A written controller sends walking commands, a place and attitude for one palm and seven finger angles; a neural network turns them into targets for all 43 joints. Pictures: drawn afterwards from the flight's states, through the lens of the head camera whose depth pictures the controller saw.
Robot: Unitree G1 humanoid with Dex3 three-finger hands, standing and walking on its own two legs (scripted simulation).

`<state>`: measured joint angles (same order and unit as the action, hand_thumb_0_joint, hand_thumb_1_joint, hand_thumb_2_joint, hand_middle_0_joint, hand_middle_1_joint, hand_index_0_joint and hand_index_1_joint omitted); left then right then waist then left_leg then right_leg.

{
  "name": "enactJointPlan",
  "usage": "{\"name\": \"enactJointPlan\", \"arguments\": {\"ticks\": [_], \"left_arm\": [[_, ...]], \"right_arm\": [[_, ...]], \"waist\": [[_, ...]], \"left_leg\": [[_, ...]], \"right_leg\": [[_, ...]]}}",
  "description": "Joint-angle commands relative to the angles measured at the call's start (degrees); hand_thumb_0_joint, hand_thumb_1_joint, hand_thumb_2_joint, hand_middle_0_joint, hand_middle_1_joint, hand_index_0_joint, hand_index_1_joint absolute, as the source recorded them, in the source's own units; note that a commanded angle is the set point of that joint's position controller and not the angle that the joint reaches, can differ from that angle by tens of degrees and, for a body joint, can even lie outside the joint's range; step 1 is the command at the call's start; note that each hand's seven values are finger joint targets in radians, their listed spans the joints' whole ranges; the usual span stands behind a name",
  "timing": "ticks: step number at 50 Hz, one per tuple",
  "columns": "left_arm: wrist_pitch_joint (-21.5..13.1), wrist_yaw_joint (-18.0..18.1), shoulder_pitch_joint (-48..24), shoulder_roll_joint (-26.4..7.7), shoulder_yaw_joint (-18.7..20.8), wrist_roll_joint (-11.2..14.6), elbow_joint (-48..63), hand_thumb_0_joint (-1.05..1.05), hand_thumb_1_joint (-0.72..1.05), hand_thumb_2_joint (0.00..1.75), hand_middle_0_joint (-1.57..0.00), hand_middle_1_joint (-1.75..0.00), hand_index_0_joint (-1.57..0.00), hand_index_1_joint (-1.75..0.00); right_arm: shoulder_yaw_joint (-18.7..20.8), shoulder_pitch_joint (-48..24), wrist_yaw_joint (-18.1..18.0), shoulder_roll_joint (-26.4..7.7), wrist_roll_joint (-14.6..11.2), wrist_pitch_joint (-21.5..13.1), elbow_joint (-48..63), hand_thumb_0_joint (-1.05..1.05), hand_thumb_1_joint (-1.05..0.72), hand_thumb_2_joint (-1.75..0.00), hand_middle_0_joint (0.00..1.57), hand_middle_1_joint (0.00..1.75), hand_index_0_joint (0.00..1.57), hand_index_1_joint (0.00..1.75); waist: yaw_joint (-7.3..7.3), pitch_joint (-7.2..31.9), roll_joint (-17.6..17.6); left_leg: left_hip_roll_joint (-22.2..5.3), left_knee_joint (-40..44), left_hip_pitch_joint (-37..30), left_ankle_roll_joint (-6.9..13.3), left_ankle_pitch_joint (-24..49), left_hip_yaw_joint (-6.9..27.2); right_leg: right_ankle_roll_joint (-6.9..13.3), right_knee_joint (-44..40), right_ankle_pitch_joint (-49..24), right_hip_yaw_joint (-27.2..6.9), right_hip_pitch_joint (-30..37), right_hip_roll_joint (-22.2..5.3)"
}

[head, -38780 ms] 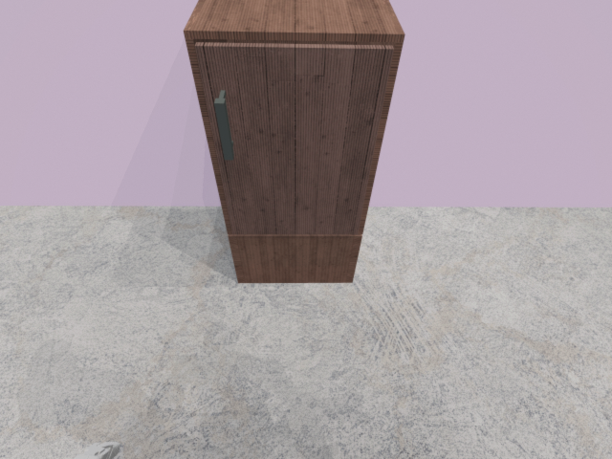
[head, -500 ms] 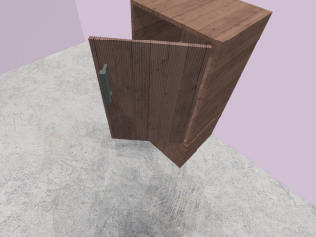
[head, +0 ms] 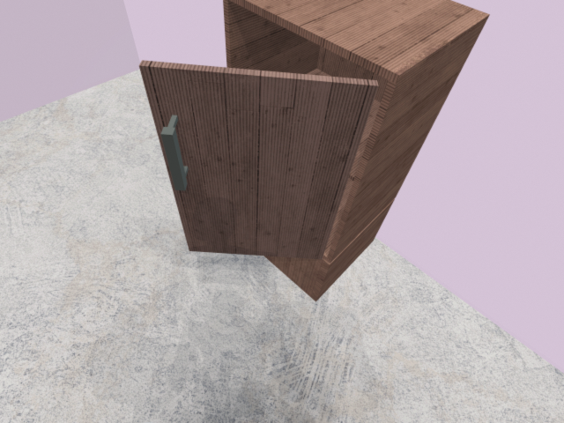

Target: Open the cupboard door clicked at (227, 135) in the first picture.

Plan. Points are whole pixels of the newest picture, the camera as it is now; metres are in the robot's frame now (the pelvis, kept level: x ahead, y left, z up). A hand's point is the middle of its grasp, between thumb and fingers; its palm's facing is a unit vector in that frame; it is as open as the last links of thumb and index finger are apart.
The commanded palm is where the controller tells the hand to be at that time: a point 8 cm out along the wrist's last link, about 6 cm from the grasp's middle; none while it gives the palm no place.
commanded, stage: come to a stop and stand still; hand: left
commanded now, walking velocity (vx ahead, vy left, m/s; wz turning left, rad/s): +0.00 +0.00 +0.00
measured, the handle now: (177, 154) +0.59 +0.24 -0.01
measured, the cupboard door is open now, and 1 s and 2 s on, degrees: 41 41 41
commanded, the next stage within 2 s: look again from close up in 1.88 s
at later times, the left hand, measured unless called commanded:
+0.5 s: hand out of the picture -0.02 +0.21 -0.16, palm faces +0.02 -0.96 -0.28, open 7.4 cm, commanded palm none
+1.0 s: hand out of the picture -0.09 +0.17 -0.17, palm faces +0.02 -0.98 -0.18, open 7.4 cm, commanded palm none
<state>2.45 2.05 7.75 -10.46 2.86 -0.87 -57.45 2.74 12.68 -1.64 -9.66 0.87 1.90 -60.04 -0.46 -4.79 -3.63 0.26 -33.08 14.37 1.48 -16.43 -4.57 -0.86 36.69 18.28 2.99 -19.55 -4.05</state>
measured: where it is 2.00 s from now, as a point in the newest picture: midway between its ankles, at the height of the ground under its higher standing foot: outside the picture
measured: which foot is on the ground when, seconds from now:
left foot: down 0.00-1.00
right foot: down 0.00-1.00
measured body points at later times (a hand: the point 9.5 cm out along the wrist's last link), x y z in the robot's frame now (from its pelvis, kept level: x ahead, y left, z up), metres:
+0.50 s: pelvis -0.06 +0.00 +0.00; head -0.08 -0.01 +0.45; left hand -0.02 +0.26 -0.14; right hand +0.00 -0.24 -0.15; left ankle +0.00 +0.10 -0.73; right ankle +0.00 -0.13 -0.73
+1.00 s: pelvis -0.10 +0.00 +0.00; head -0.12 +0.00 +0.45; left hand -0.10 +0.22 -0.15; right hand -0.12 -0.22 -0.15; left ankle +0.00 +0.10 -0.72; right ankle +0.00 -0.12 -0.72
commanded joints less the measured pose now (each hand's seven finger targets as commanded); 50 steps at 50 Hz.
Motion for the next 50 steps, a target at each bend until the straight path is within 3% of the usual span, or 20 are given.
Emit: {"name": "enactJointPlan", "arguments": {"ticks": [1,2,3,4,5,6,7,9,10,12,15,17,20,25,34,42,50], "left_arm": [[-0.22,0.28,7.48,-10.83,-0.89,-0.78,6.99,0.0,0.9,0.9,-0.2,-0.3,-0.2,-0.3],[-1.03,0.01,7.79,-5.68,-0.77,-0.55,7.49,0.0,0.9,0.9,-0.2,-0.3,-0.2,-0.3],[-1.9,0.0,7.27,-6.12,-0.65,-0.42,8.11,0.0,0.9,0.9,-0.2,-0.3,-0.2,-0.3],[-2.58,-0.03,8.32,-5.78,-0.34,-0.21,8.37,0.0,0.9,0.9,-0.2,-0.3,-0.2,-0.3],[-2.7,0.06,9.31,-6.52,-0.17,-0.34,8.57,0.0,0.9,0.9,-0.2,-0.3,-0.2,-0.3],[-2.77,0.1,10.18,-7.35,-0.13,-0.57,9.14,0.0,0.9,0.9,-0.2,-0.3,-0.2,-0.3],[-2.39,0.05,9.13,-8.3,0.0,-0.75,9.84,0.0,0.9,0.9,-0.2,-0.3,-0.2,-0.3],[-1.66,-0.05,8.42,-8.61,0.03,-0.75,11.14,0.0,0.9,0.9,-0.2,-0.3,-0.2,-0.3],[-1.38,-0.09,8.41,-8.08,-0.06,-0.76,11.7,0.0,0.9,0.9,-0.2,-0.3,-0.2,-0.3],[-1.3,-0.22,9.26,-7.5,-0.4,-0.75,11.92,0.0,0.9,0.9,-0.2,-0.3,-0.2,-0.3],[-1.55,-0.4,11.19,-8.01,-0.29,-0.91,11.12,0.0,0.9,0.9,-0.2,-0.3,-0.2,-0.3],[-2.07,-0.41,11.78,-8.43,-0.2,-0.87,10.59,0.0,0.9,0.9,-0.2,-0.3,-0.2,-0.3],[-2.68,-0.29,11.37,-9.24,-0.03,-0.76,10.01,0.0,0.9,0.9,-0.2,-0.3,-0.2,-0.3],[-2.82,-0.17,10.54,-10.0,0.31,-0.62,8.7,0.0,0.9,0.9,-0.2,-0.3,-0.2,-0.3],[-2.91,-0.3,13.35,-6.91,-0.09,-0.65,3.62,0.0,0.9,0.9,-0.2,-0.3,-0.2,-0.3],[-2.89,-0.15,14.5,-4.52,-0.59,-0.6,0.95,0.0,0.9,0.9,-0.2,-0.3,-0.2,-0.3],[-2.4,-0.06,14.61,-3.51,-0.1,-0.67,0.04,0.0,0.9,0.9,-0.2,-0.3,-0.2,-0.3]], "right_arm": [[1.88,-0.86,-0.44,-13.46,0.89,-0.57,9.27,0.0,-0.9,-0.9,0.2,0.3,0.2,0.3],[2.47,-3.72,-0.27,-12.45,1.0,-1.78,10.84,0.0,-0.9,-0.9,0.2,0.3,0.2,0.3],[2.15,-0.71,-0.33,-10.32,1.03,-2.12,11.61,0.0,-0.9,-0.9,0.2,0.3,0.2,0.3],[1.91,1.53,-0.46,-9.02,0.65,-2.26,11.81,0.0,-0.9,-0.9,0.2,0.3,0.2,0.3],[1.75,2.87,-0.55,-8.35,0.34,-2.41,12.58,0.0,-0.9,-0.9,0.2,0.3,0.2,0.3],[1.21,3.46,-0.45,-7.05,0.4,-2.49,13.5,0.0,-0.9,-0.9,0.2,0.3,0.2,0.3],[1.45,3.92,-0.46,-6.71,0.3,-2.54,14.21,0.0,-0.9,-0.9,0.2,0.3,0.2,0.3],[1.73,3.92,-0.36,-8.01,0.62,-2.08,14.19,0.0,-0.9,-0.9,0.2,0.3,0.2,0.3],[1.87,3.77,-0.19,-8.44,0.65,-2.02,14.65,0.0,-0.9,-0.9,0.2,0.3,0.2,0.3],[1.78,3.32,0.34,-9.17,0.85,-2.1,14.81,0.0,-0.9,-0.9,0.2,0.3,0.2,0.3],[2.14,1.09,0.71,-10.93,0.75,-1.85,15.09,0.0,-0.9,-0.9,0.2,0.3,0.2,0.3],[1.86,1.2,0.96,-10.59,0.73,-1.92,14.54,0.0,-0.9,-0.9,0.2,0.3,0.2,0.3],[1.65,2.79,1.15,-9.67,0.63,-1.82,13.07,0.0,-0.9,-0.9,0.2,0.3,0.2,0.3],[1.21,6.29,1.25,-8.49,0.69,-1.7,9.69,0.0,-0.9,-0.9,0.2,0.3,0.2,0.3],[0.75,7.53,0.86,-8.23,0.72,-2.45,4.71,0.0,-0.9,-0.9,0.2,0.3,0.2,0.3],[0.4,9.55,0.69,-5.96,0.44,-2.0,1.62,0.0,-0.9,-0.9,0.2,0.3,0.2,0.3],[0.61,10.97,0.6,-3.9,0.46,-1.14,0.28,0.0,-0.9,-0.9,0.2,0.3,0.2,0.3]], "waist": [[1.8,2.53,15.62],[1.57,9.39,17.0],[0.47,13.39,18.78],[0.07,14.8,14.58],[-0.19,13.74,9.79],[-0.29,10.96,5.25],[-1.59,6.75,5.72],[-1.25,4.96,0.79],[-1.25,3.15,1.02],[-0.76,1.75,5.32],[0.46,-1.15,6.88],[0.52,0.24,5.41],[-0.3,0.04,1.22],[-1.46,-0.03,-0.51],[0.27,0.22,5.53],[0.0,0.16,3.94],[-0.95,-1.17,0.93]], "left_leg": [[-13.68,14.36,-4.37,6.04,22.82,11.96],[-13.32,5.35,-3.72,4.91,29.48,8.84],[-10.93,1.91,-8.64,3.73,37.81,8.4],[-10.24,0.03,-9.2,2.88,37.06,8.02],[-8.83,-1.04,-5.81,1.92,31.17,7.39],[-6.64,-1.3,-1.12,1.19,22.51,5.88],[-4.76,0.77,1.5,0.62,15.71,5.46],[-5.78,2.32,2.81,1.37,10.18,6.61],[-6.33,4.3,4.1,1.77,5.29,7.44],[-8.06,9.35,5.57,2.58,-1.83,9.53],[-9.21,14.41,11.04,2.95,-13.17,11.33],[-7.8,13.96,10.53,2.64,-13.93,10.53],[-5.07,10.54,7.4,1.93,-11.89,8.3],[-3.53,8.14,4.37,1.5,-10.49,7.15],[-6.06,15.63,9.28,1.45,-14.35,10.26],[-5.46,14.65,8.15,0.75,-12.95,9.16],[-3.13,9.32,5.58,0.12,-12.42,7.24]], "right_leg": [[0.66,7.5,10.24,-1.72,-1.85,2.83],[0.75,3.52,3.64,-0.41,-1.34,1.81],[1.48,-1.6,-2.52,-0.72,0.78,2.37],[2.08,-5.1,-5.99,-0.59,3.09,2.1],[2.99,-5.76,-13.43,-2.25,5.9,1.14],[3.97,-5.58,-21.7,-5.18,7.33,-1.53],[4.63,-4.57,-22.79,-5.9,4.67,-3.33],[4.13,-4.26,-13.27,-6.57,1.5,-1.48],[3.79,-4.73,-7.54,-6.21,-0.22,-0.67],[2.83,-4.1,-1.84,-3.92,-0.71,1.29],[2.13,-4.14,-0.83,-2.43,1.92,1.84],[2.44,-6.19,-0.67,-3.56,3.11,1.41],[3.29,-11.79,5.23,-7.9,-0.91,-0.84],[3.82,-17.22,13.85,-11.05,-5.57,-2.88],[2.62,-13.8,7.11,-6.99,1.91,-0.53],[2.41,-15.3,7.31,-7.84,1.84,-0.8],[2.52,-18.62,14.48,-9.69,-4.87,-1.73]]}}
